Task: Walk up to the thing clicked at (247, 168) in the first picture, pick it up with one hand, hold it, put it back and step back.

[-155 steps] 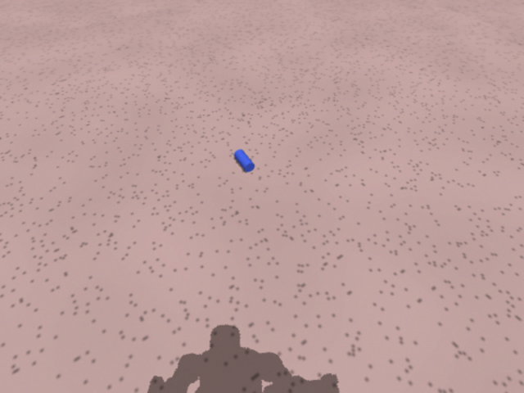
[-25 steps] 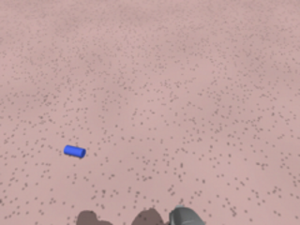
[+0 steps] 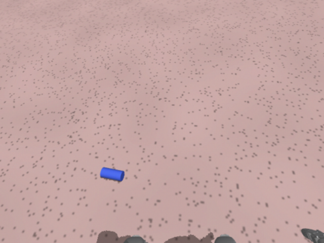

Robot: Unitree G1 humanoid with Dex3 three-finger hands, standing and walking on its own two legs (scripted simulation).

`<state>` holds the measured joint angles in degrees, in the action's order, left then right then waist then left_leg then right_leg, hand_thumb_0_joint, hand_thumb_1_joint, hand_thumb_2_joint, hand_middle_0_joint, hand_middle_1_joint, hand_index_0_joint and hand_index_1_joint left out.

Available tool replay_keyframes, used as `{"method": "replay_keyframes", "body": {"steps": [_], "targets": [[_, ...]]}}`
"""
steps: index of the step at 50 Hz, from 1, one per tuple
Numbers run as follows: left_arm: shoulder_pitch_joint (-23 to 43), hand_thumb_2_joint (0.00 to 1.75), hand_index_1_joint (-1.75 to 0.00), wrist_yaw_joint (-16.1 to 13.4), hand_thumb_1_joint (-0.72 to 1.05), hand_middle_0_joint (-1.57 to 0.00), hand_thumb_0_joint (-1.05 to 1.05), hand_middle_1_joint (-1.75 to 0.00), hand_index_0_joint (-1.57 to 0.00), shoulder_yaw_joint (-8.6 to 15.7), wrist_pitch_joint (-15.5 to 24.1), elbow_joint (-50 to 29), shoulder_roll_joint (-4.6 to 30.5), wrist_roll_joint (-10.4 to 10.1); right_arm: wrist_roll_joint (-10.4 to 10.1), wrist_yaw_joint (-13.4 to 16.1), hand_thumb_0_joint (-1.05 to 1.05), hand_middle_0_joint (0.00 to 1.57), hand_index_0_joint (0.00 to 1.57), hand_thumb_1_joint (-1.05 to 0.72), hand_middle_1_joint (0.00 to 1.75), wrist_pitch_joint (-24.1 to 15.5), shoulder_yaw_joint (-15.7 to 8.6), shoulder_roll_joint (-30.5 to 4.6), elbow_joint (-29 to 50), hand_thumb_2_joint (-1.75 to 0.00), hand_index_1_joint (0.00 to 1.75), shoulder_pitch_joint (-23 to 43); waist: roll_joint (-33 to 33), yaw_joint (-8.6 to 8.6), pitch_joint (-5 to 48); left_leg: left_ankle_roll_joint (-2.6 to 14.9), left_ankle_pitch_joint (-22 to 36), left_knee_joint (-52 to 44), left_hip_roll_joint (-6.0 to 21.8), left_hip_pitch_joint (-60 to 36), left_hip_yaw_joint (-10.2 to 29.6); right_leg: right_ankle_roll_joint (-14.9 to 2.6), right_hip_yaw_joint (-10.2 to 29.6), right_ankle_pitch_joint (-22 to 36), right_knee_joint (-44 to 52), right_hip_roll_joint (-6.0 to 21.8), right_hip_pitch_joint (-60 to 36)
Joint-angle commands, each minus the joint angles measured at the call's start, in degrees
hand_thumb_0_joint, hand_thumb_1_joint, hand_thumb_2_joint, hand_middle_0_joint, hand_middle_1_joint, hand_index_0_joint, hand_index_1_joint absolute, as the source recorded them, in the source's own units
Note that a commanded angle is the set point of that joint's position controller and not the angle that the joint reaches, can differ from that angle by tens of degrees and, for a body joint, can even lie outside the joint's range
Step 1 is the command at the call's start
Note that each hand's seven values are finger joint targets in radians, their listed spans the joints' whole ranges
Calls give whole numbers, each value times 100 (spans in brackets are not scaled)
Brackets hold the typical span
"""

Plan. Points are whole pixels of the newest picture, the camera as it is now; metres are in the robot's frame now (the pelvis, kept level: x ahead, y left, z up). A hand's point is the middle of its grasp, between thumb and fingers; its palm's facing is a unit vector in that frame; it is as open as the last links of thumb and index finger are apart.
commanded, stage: walk up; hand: left
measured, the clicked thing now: (112, 174) +0.60 +0.39 -0.69
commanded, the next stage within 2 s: none
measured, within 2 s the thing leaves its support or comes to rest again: neither
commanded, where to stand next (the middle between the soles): +0.18 +0.20 m, yaw -9 degrees
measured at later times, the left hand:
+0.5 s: hand (2, 239) +0.17 +0.45 -0.10, palm faces -0.08 -0.83 -0.55, open 7.4 cm
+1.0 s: hand out of the picture +0.21 +0.53 -0.15, palm faces -0.20 -0.91 -0.35, open 7.4 cm
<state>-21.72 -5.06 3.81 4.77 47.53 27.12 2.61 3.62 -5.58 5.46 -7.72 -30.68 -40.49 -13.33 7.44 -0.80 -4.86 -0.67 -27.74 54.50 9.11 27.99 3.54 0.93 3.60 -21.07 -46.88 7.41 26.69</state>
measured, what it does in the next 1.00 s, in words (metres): steps to the left: right foot, then left foot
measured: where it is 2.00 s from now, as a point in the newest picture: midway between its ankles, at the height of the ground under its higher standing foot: outside the picture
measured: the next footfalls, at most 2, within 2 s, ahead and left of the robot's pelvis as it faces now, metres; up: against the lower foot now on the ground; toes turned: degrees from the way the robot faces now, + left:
right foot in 0.38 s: +0.17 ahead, +0.05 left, +0.00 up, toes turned -9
left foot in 0.68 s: +0.14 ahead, +0.41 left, +0.00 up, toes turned -7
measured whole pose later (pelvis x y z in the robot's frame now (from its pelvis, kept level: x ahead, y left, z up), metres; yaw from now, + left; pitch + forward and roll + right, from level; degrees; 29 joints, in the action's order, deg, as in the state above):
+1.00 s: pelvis +0.09 +0.26 +0.02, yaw -11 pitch -1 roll -1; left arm -11.1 2.0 6.1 -4.6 50.0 26.5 2.1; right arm 1.5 3.4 -3.8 -3.5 -24.8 -49.6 -19.5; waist -5.4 -0.6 -9.2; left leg -3.1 -24.9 44.8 6.4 18.2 -0.9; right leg 0.1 6.3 -26.8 -63.5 -0.3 30.3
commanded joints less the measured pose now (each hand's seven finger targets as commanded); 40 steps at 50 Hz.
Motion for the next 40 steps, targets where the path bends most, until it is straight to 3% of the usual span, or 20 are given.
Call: {"method": "replay_keyframes", "body": {"steps": [1, 2, 3, 4, 7, 10, 15, 17, 18, 19, 21, 24, 28, 30, 33, 34, 35, 36, 37, 40], "targets": [[488, 90, -30, -236, 90, -20, 0, -30, -20, 389, 6, -370, 1254, -93, 140, 158, 0, 20, 20, -90, 30, -281, -439, -907, -54, -90, 30, -1834, 114, 1216, 927, 181, -155, -2347, -378, -2123, 40, -575, -126, 554, -1630, -260, 1125], [246, 90, -30, -287, 90, -20, 0, -30, -20, 146, -20, -408, 530, -141, 130, 206, 0, 20, 20, -90, 30, -315, -478, -1407, 30, -90, 30, -1619, 1920, 997, 448, 166, 80, -3196, 824, -2008, 2103, -300, -355, -1763, -2836, -1337, 2679], [473, 90, -30, -395, 90, -20, 0, -30, -20, 215, -12, -368, 1010, -161, -85, 237, 0, 20, 20, -90, 30, -347, -540, -1879, 170, -90, 30, -922, 1962, 765, 301, 708, -37, -4020, 1250, -1589, 3276, -488, 63, -1584, -3086, -1045, 2506], [496, 90, -30, -388, 90, -20, 0, -30, -20, 247, 5, -203, 1333, -162, -90, 254, 0, 20, 20, -90, 30, -338, -487, -1770, 320, -90, 30, -470, 1592, 566, 37, 1033, -260, -3969, 1368, -1272, 3376, -472, 82, -1223, -3226, -773, 2380], [55, 90, -30, -272, 90, -20, 0, -30, -20, 336, -40, 233, 1391, -405, -40, 377, 0, 20, 20, -90, 30, -395, -242, -914, 366, -90, 30, -363, 460, 326, -185, 583, 2615, -2681, 513, -1507, 1002, -393, 91, -366, -2595, -681, 1892], [4, 90, -30, -170, 90, -20, 0, -30, -20, 242, -12, 219, 1036, -455, -39, 367, 0, 20, 20, -90, 30, -428, -173, -738, 296, -90, 30, -416, 714, 299, -67, 879, 4321, -2404, 298, -1750, 416, -282, -464, -253, -1316, -699, 1073], [-91, 90, -30, -166, 90, -20, 0, -30, -20, 235, -18, 48, 888, -395, 60, 336, 0, 20, 20, -90, 30, -295, -127, -509, 574, -90, 30, -545, 538, 349, 320, 845, 4487, -2116, 157, -1844, 2, -345, -975, 424, 324, -787, -124], [-1061, 90, -30, -260, 90, -20, 0, -30, -20, 345, 25, 284, 1000, -346, -35, 289, 0, 20, 20, -90, 30, -241, -74, -365, 827, -90, 30, -99, -205, -325, 719, 548, 4057, -998, -94, -1120, -330, -398, -793, 1952, 1769, -635, -1858], [-1477, 90, -30, -330, 90, -20, 0, -30, -20, 483, 27, 324, 1333, -281, -98, 277, 0, 20, 20, -90, 30, -249, 3, -140, 872, -90, 30, -232, -757, -587, 1020, 252, 3387, 2, -329, -519, -344, -569, -79, 2084, 2058, -339, -2819], [-1376, 90, -30, -356, 90, -20, 0, -30, -20, 567, 11, 133, 1594, -222, -148, 282, 0, 20, 20, -90, 30, -224, 67, 136, 822, -90, 30, -713, -1847, -458, 1248, -72, -318, 1062, -838, 788, -286, -1204, 2290, 2488, 2062, 1207, -3593], [-119, 90, -30, -391, 90, -20, 0, -30, -20, 503, -50, -375, 1570, -196, -84, 429, 0, 20, 20, -90, 30, -38, -150, -570, 642, -90, 30, -1052, -869, -51, 1253, -204, -802, 2467, -564, 1010, 429, -2229, 3518, 737, 2449, 2298, -2657], [438, 90, -30, -295, 90, -20, 0, -30, -20, 362, 13, -505, 1186, -166, -122, 400, 0, 20, 20, -90, 30, -55, -203, -709, 350, -90, 30, -732, -651, 76, 364, 40, -105, 2266, -521, 442, 569, -1612, 1963, -653, 2594, 1168, -789], [1186, 90, -30, 9, 90, -20, 0, -30, -20, 347, -26, -503, 1096, 8, -312, 322, 0, 20, 20, -90, 30, -158, -50, -374, -138, -90, 30, -1137, -1914, 318, 130, 108, 91, 424, -552, -577, -104, -1089, 384, -1504, 2203, 196, 384], [1168, 90, -30, 168, 90, -20, 0, -30, -20, 354, -122, -456, 1071, 80, -363, 352, 0, 20, 20, -90, 30, -286, 7, -306, -329, -90, 30, -966, -2472, 106, 102, 19, -32, -614, -694, -814, -569, -1042, 240, -2034, 2031, -12, 426], [1209, 90, -30, 334, 90, -20, 0, -30, -20, 299, -447, -426, 866, 21, -283, 558, 0, 20, 20, -90, 30, -537, -43, -418, -783, -90, 30, -1525, -1649, 354, 242, -173, 946, -1825, -1041, -1833, -992, -881, 3, -1900, 564, -361, 891], [1149, 90, -30, 340, 90, -20, 0, -30, -20, 245, -542, -463, 595, 5, -209, 659, 0, 20, 20, -90, 30, -626, -93, -677, -836, -90, 30, -1676, -819, 477, 114, -78, 500, -2475, -684, -1652, -215, -747, -138, -1660, -523, -711, 1130], [1158, 90, -30, 348, 90, -20, 0, -30, -20, 182, -580, -569, 311, -65, -91, 736, 0, 20, 20, -90, 30, -724, -168, -1266, -668, -90, 30, -1397, 291, 407, -134, 396, -546, -3397, 826, -1047, 2446, -417, -23, -1285, -1618, -1189, 1656], [1268, 90, -30, 311, 90, -20, 0, -30, -20, 282, -605, -550, 744, -8, -242, 770, 0, 20, 20, -90, 30, -750, -224, -1782, -399, -90, 30, -586, 226, 284, -270, 1431, -1056, -4077, 1877, -147, 4012, -318, 587, -1196, -1956, -836, 1310], [1310, 90, -30, 328, 90, -20, 0, -30, -20, 354, -582, -366, 1082, 2, -219, 805, 0, 20, 20, -90, 30, -787, -208, -1774, -286, -90, 30, 152, -5, 75, -604, 1843, -1140, -4078, 2089, 308, 4148, -220, 604, -1051, -2258, -565, 1092], [812, 90, -30, 474, 90, -20, 0, -30, -20, 485, -640, -41, 987, -100, -196, 928, 0, 20, 20, -90, 30, -936, -89, -1199, -531, -90, 30, -223, -305, -74, -378, 1084, 1115, -2886, 816, -1157, 1737, -205, 760, -267, -2346, -765, 1596]]}}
